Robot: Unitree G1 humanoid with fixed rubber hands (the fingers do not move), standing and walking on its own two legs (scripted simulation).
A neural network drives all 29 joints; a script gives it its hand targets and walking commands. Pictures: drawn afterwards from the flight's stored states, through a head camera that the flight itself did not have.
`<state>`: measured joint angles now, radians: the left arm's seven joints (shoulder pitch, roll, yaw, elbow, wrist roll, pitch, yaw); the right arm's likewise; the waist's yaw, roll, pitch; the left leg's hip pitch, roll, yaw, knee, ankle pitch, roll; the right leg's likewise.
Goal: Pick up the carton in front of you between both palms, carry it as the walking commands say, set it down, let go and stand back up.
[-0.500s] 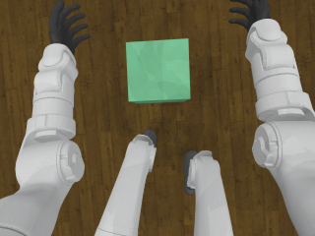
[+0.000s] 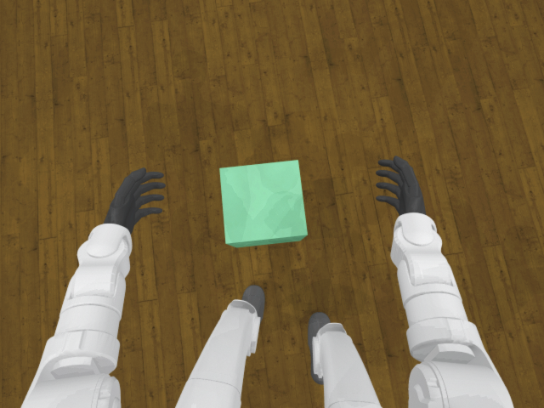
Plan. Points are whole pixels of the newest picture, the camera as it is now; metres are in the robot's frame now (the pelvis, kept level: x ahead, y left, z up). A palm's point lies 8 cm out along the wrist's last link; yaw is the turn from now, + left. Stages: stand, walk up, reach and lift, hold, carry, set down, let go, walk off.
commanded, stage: let go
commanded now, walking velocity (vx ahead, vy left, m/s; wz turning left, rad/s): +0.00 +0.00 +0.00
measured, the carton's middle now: (264, 208) +0.44 +0.09 -0.59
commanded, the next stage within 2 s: stand in 1.00 s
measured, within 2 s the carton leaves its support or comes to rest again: neither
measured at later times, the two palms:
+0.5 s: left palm (112, 323) +0.19 +0.21 -0.01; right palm (515, 322) +0.25 -0.24 -0.02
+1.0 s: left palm (104, 315) +0.20 +0.22 -0.01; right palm (531, 349) +0.23 -0.25 -0.01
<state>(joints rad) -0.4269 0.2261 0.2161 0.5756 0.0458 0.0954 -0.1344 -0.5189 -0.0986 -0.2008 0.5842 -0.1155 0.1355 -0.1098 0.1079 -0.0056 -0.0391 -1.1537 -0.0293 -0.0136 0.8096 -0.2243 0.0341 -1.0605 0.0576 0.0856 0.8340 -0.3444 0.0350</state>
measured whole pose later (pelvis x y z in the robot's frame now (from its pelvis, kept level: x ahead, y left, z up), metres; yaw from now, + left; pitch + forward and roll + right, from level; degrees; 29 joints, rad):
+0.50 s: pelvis +0.05 -0.03 +0.06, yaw +3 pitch +4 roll +1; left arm 0.23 0.21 0.03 0.41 -0.02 0.04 -0.07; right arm 0.14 -0.19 -0.07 0.49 -0.03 0.02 0.02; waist 0.03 0.00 0.05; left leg -0.33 -0.04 -0.05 0.45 -0.20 0.00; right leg -0.24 0.03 0.06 0.48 -0.32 -0.02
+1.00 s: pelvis +0.06 -0.03 +0.06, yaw +3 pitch -3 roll +1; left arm 0.22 0.24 0.04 0.40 0.01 0.21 -0.02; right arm 0.23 -0.20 -0.02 0.47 0.01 0.09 0.02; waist 0.01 -0.03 0.06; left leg -0.18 -0.04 -0.06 0.48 -0.24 0.00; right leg -0.07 0.03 0.05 0.49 -0.36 -0.02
